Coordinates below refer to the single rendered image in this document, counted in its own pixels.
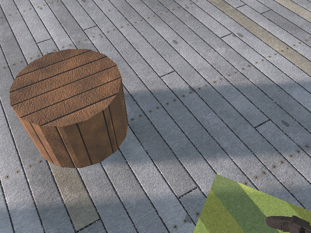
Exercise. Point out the robot right hand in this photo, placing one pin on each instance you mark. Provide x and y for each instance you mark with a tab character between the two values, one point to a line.
292	224

